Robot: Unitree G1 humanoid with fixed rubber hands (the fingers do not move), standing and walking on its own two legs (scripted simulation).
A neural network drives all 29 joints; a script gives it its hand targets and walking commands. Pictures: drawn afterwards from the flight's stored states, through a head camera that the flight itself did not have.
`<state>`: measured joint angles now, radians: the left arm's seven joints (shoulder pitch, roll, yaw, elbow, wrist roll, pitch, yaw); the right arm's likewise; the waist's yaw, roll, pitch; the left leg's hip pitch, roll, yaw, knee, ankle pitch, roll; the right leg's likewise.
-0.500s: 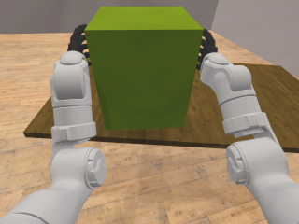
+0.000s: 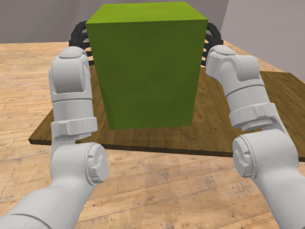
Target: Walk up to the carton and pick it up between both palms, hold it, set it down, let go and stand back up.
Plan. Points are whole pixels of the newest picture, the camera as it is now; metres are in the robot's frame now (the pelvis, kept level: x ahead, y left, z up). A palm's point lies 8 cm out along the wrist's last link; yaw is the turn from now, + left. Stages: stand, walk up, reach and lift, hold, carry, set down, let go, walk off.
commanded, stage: hold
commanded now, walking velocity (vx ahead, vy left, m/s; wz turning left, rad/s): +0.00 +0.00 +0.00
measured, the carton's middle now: (147, 65) +0.41 +0.01 +0.28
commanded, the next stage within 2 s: none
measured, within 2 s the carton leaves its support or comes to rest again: neither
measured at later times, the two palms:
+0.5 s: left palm (77, 54) +0.36 +0.17 +0.33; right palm (214, 49) +0.36 -0.13 +0.34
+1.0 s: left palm (72, 56) +0.35 +0.18 +0.33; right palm (210, 54) +0.36 -0.13 +0.33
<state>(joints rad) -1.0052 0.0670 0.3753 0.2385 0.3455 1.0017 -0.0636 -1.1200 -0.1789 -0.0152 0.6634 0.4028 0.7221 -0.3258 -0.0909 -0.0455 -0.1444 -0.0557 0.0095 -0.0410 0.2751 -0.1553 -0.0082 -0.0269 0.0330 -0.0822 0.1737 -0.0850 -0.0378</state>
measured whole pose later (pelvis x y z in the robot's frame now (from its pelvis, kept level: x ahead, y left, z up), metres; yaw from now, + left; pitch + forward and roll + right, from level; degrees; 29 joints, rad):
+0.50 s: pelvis -0.01 +0.00 +0.00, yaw +1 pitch -3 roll -1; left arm -1.05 0.08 0.37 0.31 0.32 1.01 -0.07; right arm -1.20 -0.20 -0.06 0.76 0.39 0.75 -0.31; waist -0.09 -0.04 -0.16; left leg -0.10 0.00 -0.05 0.30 -0.16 0.00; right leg -0.07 0.03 -0.09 0.21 -0.09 -0.03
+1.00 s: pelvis +0.00 +0.00 +0.00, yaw +1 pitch -3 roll -1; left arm -1.00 0.07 0.37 0.21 0.34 1.03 -0.08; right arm -1.11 -0.18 -0.01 0.63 0.42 0.76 -0.34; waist -0.08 -0.04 -0.15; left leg -0.08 0.01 -0.05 0.29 -0.15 -0.01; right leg -0.04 0.03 -0.09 0.18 -0.09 -0.04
